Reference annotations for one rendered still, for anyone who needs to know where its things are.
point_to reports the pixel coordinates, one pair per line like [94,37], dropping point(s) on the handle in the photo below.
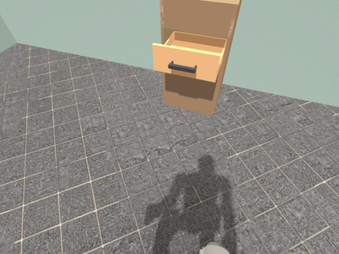
[182,68]

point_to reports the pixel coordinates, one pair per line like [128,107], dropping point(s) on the cabinet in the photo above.
[213,18]

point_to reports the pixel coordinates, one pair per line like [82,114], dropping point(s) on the drawer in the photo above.
[189,50]

